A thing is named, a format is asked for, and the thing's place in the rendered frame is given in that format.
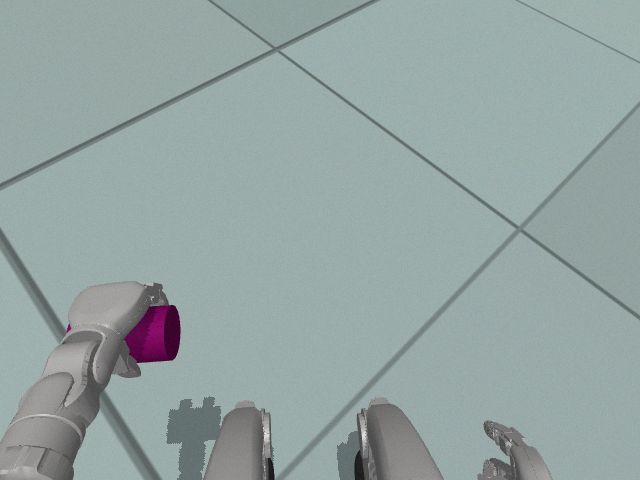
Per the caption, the right robot hand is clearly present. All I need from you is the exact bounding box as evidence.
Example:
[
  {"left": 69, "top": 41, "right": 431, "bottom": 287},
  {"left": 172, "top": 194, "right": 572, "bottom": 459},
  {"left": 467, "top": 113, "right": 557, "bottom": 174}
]
[{"left": 477, "top": 421, "right": 553, "bottom": 480}]

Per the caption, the left robot hand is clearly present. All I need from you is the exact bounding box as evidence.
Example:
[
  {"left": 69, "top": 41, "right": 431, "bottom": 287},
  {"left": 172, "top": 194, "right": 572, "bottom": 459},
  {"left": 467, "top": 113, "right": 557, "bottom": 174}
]
[{"left": 68, "top": 281, "right": 169, "bottom": 378}]

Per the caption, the can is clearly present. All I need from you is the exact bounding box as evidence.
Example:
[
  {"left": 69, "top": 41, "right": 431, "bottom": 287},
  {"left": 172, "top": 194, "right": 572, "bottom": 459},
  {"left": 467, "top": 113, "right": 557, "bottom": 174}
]
[{"left": 66, "top": 305, "right": 180, "bottom": 363}]

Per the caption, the left robot arm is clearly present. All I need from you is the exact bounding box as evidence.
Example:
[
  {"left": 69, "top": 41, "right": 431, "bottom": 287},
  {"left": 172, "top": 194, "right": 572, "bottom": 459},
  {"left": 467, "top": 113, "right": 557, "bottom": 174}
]
[{"left": 0, "top": 324, "right": 122, "bottom": 480}]

